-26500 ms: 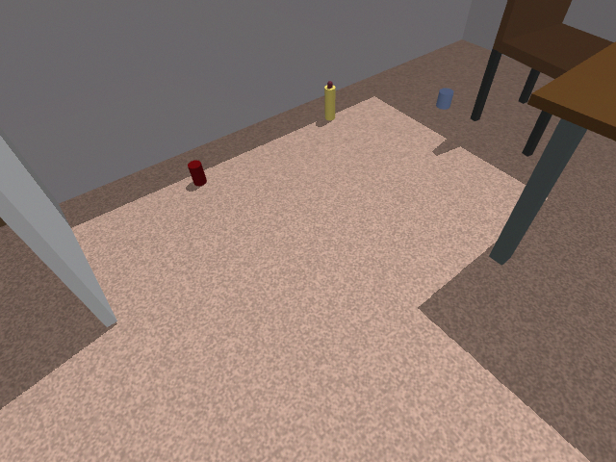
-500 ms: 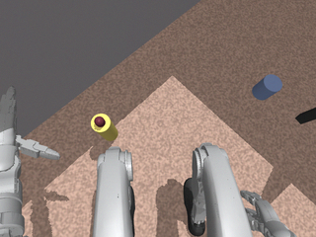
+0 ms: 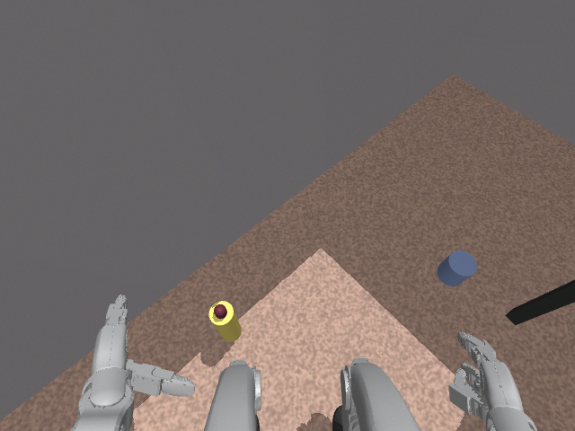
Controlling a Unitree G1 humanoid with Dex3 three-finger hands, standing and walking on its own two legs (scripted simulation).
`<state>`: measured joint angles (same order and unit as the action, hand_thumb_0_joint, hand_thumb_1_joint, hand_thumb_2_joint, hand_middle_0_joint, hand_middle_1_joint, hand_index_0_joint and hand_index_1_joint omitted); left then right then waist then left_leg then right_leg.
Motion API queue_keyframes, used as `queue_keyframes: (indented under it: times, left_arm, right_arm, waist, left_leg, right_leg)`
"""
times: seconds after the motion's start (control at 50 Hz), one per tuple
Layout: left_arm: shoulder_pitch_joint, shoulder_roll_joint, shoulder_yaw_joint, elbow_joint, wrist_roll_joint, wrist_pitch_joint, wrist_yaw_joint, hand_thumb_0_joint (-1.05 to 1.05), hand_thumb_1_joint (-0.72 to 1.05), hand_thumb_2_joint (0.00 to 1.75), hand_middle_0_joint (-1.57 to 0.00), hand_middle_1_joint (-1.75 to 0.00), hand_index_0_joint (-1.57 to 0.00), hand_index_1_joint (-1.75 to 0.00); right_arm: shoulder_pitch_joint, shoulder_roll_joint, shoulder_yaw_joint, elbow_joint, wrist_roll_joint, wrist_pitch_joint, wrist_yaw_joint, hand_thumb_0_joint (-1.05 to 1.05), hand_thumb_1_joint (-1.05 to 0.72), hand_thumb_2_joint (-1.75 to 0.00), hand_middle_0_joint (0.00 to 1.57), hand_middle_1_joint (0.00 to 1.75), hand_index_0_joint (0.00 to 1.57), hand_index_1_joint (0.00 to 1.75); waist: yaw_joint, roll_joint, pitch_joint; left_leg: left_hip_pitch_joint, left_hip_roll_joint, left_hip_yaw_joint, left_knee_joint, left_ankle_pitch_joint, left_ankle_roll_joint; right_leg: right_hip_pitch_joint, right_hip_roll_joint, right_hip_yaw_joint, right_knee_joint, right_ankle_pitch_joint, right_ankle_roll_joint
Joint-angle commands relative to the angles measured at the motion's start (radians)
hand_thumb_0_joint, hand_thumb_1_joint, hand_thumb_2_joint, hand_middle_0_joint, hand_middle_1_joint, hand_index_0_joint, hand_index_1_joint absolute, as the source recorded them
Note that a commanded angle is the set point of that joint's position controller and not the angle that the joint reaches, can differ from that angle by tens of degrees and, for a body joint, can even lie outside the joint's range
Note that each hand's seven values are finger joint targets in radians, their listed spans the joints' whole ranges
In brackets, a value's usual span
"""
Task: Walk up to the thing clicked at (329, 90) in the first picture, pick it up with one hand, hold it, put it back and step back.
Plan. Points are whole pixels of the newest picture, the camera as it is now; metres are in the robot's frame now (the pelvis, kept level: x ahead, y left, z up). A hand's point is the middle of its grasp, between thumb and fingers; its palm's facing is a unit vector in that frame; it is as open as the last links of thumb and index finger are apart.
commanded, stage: home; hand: left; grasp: from the side
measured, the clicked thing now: (225, 321) +0.39 +0.19 -0.52
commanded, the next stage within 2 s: none
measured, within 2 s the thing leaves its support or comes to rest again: neither
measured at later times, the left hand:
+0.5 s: hand (139, 376) +0.20 +0.19 +0.03, palm faces +0.13 -0.95 -0.30, open 17.6 cm
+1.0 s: hand (153, 376) +0.20 +0.18 +0.03, palm faces +0.12 -0.95 -0.29, open 17.5 cm
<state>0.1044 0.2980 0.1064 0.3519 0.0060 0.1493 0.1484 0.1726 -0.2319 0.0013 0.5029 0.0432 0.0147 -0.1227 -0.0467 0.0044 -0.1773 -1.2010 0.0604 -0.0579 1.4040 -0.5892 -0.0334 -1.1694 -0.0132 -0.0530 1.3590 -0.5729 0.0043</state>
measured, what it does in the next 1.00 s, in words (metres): rises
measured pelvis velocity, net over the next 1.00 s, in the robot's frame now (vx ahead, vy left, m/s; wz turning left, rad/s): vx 0.04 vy -0.01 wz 0.03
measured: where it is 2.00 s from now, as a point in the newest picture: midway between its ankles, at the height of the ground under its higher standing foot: outside the picture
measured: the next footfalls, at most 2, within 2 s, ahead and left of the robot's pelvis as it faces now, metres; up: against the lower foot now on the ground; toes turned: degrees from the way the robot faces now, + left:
none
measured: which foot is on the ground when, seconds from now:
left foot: down 0.00-1.00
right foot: down 0.00-1.00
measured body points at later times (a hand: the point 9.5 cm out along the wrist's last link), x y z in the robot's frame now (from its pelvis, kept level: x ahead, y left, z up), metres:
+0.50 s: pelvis +0.04 +0.01 +0.09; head +0.05 +0.01 +0.54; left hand +0.19 +0.24 +0.05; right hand +0.21 -0.22 +0.02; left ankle +0.04 +0.13 -0.60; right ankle +0.04 -0.13 -0.60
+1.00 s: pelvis +0.04 -0.01 +0.09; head +0.05 +0.00 +0.54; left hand +0.19 +0.23 +0.05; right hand +0.20 -0.24 +0.02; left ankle +0.04 +0.13 -0.60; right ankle +0.04 -0.13 -0.60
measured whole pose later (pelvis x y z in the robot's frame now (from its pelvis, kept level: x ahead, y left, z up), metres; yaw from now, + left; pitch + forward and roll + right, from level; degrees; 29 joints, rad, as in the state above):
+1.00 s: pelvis +0.04 -0.01 +0.09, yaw +2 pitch +7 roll -2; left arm 0.46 0.20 -0.01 0.01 -0.01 0.28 0.14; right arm 0.28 -0.20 0.02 0.50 0.01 -0.10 -0.18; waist -0.03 0.03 -0.11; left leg -0.61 0.06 -0.04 0.95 -0.47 -0.04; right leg -0.58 -0.01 -0.06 0.91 -0.46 0.00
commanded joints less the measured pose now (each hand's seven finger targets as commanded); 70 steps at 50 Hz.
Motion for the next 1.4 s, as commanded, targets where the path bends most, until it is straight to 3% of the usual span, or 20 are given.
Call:
queue_keyframes:
  times: [0.0,0.14,0.16,0.24,0.28,0.34,0.48,0.5,0.54,0.74,0.8,0.86,0.9,0.96,1.08,1.1,1.14,1.24,1.28,1.38]
  left_arm:
    - [0.023,0.136,0.039,-0.250,-0.005,0.001,0.034,0.00,-0.56,0.05,-0.05,-0.05,-0.05,-0.05]
    - [0.209,0.038,-0.057,-0.381,-0.015,0.072,0.047,0.00,-0.56,0.05,-0.05,-0.05,-0.05,-0.05]
    - [0.203,0.065,-0.037,-0.459,-0.019,0.074,0.051,0.00,-0.57,0.04,-0.05,-0.05,-0.05,-0.05]
    - [0.314,0.018,-0.076,-0.499,-0.018,0.094,0.044,0.00,-0.58,0.04,-0.05,-0.05,-0.05,-0.05]
    - [0.310,0.039,-0.060,-0.569,-0.019,0.092,0.041,0.00,-0.60,0.03,-0.04,-0.05,-0.04,-0.05]
    - [0.373,-0.004,-0.082,-0.535,-0.017,0.094,0.028,0.00,-0.59,0.03,-0.04,-0.05,-0.04,-0.05]
    - [0.308,0.028,-0.057,-0.582,-0.009,0.072,0.012,0.00,-0.59,0.03,-0.05,-0.05,-0.04,-0.05]
    - [0.353,-0.013,-0.085,-0.508,-0.008,0.080,0.006,0.00,-0.57,0.04,-0.05,-0.05,-0.05,-0.05]
    - [0.299,0.023,-0.063,-0.582,-0.009,0.074,0.009,0.00,-0.56,0.05,-0.05,-0.05,-0.05,-0.05]
    - [0.344,-0.002,-0.071,-0.517,-0.014,0.079,0.002,0.00,-0.58,0.04,-0.05,-0.05,-0.05,-0.05]
    - [0.333,0.024,-0.052,-0.540,-0.014,0.076,0.004,0.00,-0.54,0.06,-0.05,-0.06,-0.05,-0.06]
    - [0.381,-0.023,-0.079,-0.473,-0.015,0.082,-0.004,0.00,-0.56,0.05,-0.05,-0.05,-0.05,-0.05]
    - [0.303,0.033,-0.043,-0.565,-0.015,0.071,0.001,0.00,-0.55,0.06,-0.05,-0.06,-0.05,-0.06]
    - [0.351,0.000,-0.066,-0.507,-0.013,0.076,-0.003,0.00,-0.56,0.05,-0.05,-0.05,-0.05,-0.05]
    - [0.326,0.005,-0.062,-0.512,-0.014,0.073,-0.004,0.00,-0.54,0.06,-0.05,-0.06,-0.05,-0.06]
    - [0.274,0.043,-0.037,-0.584,-0.016,0.065,0.000,0.00,-0.55,0.05,-0.05,-0.06,-0.05,-0.06]
    - [0.340,-0.009,-0.074,-0.491,-0.015,0.074,-0.006,0.00,-0.56,0.05,-0.05,-0.05,-0.05,-0.05]
    - [0.287,0.034,-0.041,-0.563,-0.014,0.064,-0.001,0.00,-0.55,0.06,-0.05,-0.06,-0.05,-0.06]
    - [0.331,-0.005,-0.071,-0.500,-0.014,0.069,-0.005,0.00,-0.55,0.06,-0.05,-0.06,-0.05,-0.06]
    - [0.318,0.014,-0.056,-0.547,-0.013,0.061,-0.005,0.00,-0.56,0.05,-0.05,-0.05,-0.05,-0.05]
  right_arm:
    - [0.049,-0.119,-0.039,-0.117,-0.001,-0.056,-0.032,0.00,-0.90,-0.90,0.20,0.30,0.20,0.30]
    - [0.059,-0.096,-0.023,-0.147,-0.008,-0.083,-0.066,0.00,-0.90,-0.90,0.20,0.30,0.20,0.30]
    - [0.056,-0.094,-0.023,-0.152,-0.006,-0.087,-0.070,0.00,-0.90,-0.90,0.20,0.30,0.20,0.30]
    - [0.045,-0.084,-0.018,-0.177,-0.014,-0.109,-0.080,0.00,-0.90,-0.90,0.20,0.30,0.20,0.30]
    - [0.047,-0.085,-0.021,-0.183,-0.014,-0.117,-0.081,0.00,-0.90,-0.90,0.20,0.30,0.20,0.30]
    - [0.044,-0.086,-0.023,-0.187,-0.020,-0.132,-0.078,0.00,-0.90,-0.90,0.20,0.30,0.20,0.30]
    - [0.057,-0.087,-0.025,-0.176,-0.031,-0.157,-0.076,0.00,-0.90,-0.90,0.20,0.30,0.20,0.30]
    - [0.050,-0.086,-0.022,-0.183,-0.032,-0.162,-0.074,0.00,-0.90,-0.90,0.20,0.30,0.20,0.30]
    - [0.050,-0.086,-0.021,-0.177,-0.033,-0.168,-0.074,0.00,-0.90,-0.90,0.20,0.30,0.20,0.30]
    - [0.035,-0.083,-0.016,-0.167,-0.032,-0.173,-0.072,0.00,-0.90,-0.90,0.20,0.30,0.20,0.30]
    - [0.035,-0.085,-0.017,-0.162,-0.032,-0.174,-0.071,0.00,-0.90,-0.90,0.20,0.30,0.20,0.30]
    - [0.036,-0.081,-0.016,-0.161,-0.032,-0.176,-0.071,0.00,-0.90,-0.90,0.20,0.30,0.20,0.30]
    - [0.036,-0.087,-0.021,-0.160,-0.032,-0.176,-0.073,0.00,-0.90,-0.90,0.20,0.30,0.20,0.30]
    - [0.043,-0.083,-0.019,-0.155,-0.034,-0.179,-0.073,0.00,-0.90,-0.90,0.20,0.30,0.20,0.30]
    - [0.023,-0.083,-0.018,-0.161,-0.033,-0.183,-0.072,0.00,-0.90,-0.90,0.20,0.30,0.20,0.30]
    - [0.032,-0.084,-0.019,-0.155,-0.033,-0.182,-0.073,0.00,-0.90,-0.90,0.20,0.30,0.20,0.30]
    - [0.031,-0.082,-0.017,-0.153,-0.034,-0.185,-0.072,0.00,-0.90,-0.90,0.20,0.30,0.20,0.30]
    - [0.032,-0.085,-0.019,-0.147,-0.033,-0.188,-0.071,0.00,-0.90,-0.90,0.20,0.30,0.20,0.30]
    - [0.027,-0.083,-0.016,-0.149,-0.033,-0.189,-0.069,0.00,-0.90,-0.90,0.20,0.30,0.20,0.30]
    - [0.025,-0.083,-0.019,-0.155,-0.035,-0.191,-0.069,0.00,-0.90,-0.90,0.20,0.30,0.20,0.30]
  waist:
    - [0.016,0.089,-0.285]
    - [0.002,0.078,-0.149]
    - [0.015,0.092,-0.140]
    - [0.011,0.051,-0.079]
    - [0.022,0.048,-0.047]
    - [0.015,0.032,-0.008]
    - [0.009,0.048,-0.030]
    - [0.001,0.024,-0.011]
    - [0.009,0.054,-0.035]
    - [0.019,0.038,-0.029]
    - [0.022,0.019,-0.029]
    - [0.012,-0.006,-0.022]
    - [0.025,0.038,-0.041]
    - [0.014,0.005,-0.040]
    - [0.018,0.018,-0.009]
    - [0.024,0.022,-0.022]
    - [0.016,0.016,0.002]
    - [0.024,0.041,-0.010]
    - [0.016,0.019,0.013]
    - [0.027,0.026,-0.022]
  left_leg:
    - [0.400,-0.036,0.045,-0.313,0.282,0.041]
    - [0.546,-0.037,0.042,-0.479,0.313,0.035]
    - [0.565,-0.037,0.040,-0.501,0.306,0.034]
    - [0.593,-0.036,0.033,-0.545,0.322,0.035]
    - [0.603,-0.036,0.033,-0.571,0.312,0.033]
    - [0.614,-0.033,0.032,-0.598,0.295,0.030]
    - [0.651,-0.041,0.041,-0.590,0.345,0.029]
    - [0.648,-0.041,0.041,-0.594,0.332,0.029]
    - [0.663,-0.047,0.045,-0.592,0.337,0.029]
    - [0.663,-0.052,0.050,-0.595,0.353,0.031]
    - [0.660,-0.053,0.056,-0.594,0.340,0.036]
    - [0.659,-0.052,0.058,-0.587,0.358,0.037]
    - [0.666,-0.055,0.063,-0.587,0.358,0.036]
    - [0.670,-0.054,0.064,-0.581,0.370,0.039]
    - [0.655,-0.054,0.063,-0.597,0.320,0.038]
    - [0.660,-0.056,0.064,-0.596,0.314,0.039]
    - [0.655,-0.054,0.064,-0.600,0.314,0.040]
    - [0.662,-0.053,0.061,-0.610,0.305,0.036]
    - [0.658,-0.051,0.057,-0.619,0.283,0.037]
    - [0.655,-0.055,0.062,-0.605,0.299,0.038]
  right_leg:
    - [0.363,0.017,0.018,-0.317,0.274,-0.019]
    - [0.504,0.027,-0.008,-0.464,0.303,-0.015]
    - [0.525,0.028,-0.012,-0.480,0.295,-0.015]
    - [0.566,0.035,-0.023,-0.524,0.304,-0.014]
    - [0.572,0.037,-0.028,-0.540,0.289,-0.014]
    - [0.581,0.041,-0.034,-0.559,0.268,-0.013]
    - [0.609,0.035,-0.021,-0.570,0.313,-0.010]
    - [0.608,0.036,-0.022,-0.574,0.303,-0.008]
    - [0.623,0.032,-0.016,-0.583,0.312,-0.008]
    - [0.645,0.030,-0.012,-0.600,0.335,-0.005]
    - [0.650,0.027,-0.008,-0.612,0.330,-0.001]
    - [0.655,0.027,-0.008,-0.606,0.354,0.001]
    - [0.653,0.023,-0.003,-0.609,0.354,-0.001]
    - [0.665,0.024,-0.001,-0.609,0.370,0.003]
    - [0.642,0.024,-0.003,-0.623,0.312,-0.001]
    - [0.653,0.021,0.002,-0.629,0.307,0.001]
    - [0.646,0.023,-0.003,-0.622,0.309,0.001]
    - [0.643,0.025,-0.005,-0.620,0.292,-0.006]
    - [0.632,0.028,-0.009,-0.622,0.267,-0.006]
    - [0.648,0.026,-0.007,-0.623,0.288,-0.005]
